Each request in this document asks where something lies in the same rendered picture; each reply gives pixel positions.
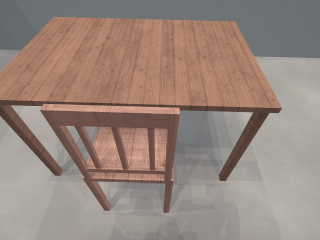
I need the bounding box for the chair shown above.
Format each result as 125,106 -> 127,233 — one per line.
40,104 -> 180,213

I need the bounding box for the table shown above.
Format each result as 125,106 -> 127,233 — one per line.
0,17 -> 282,181

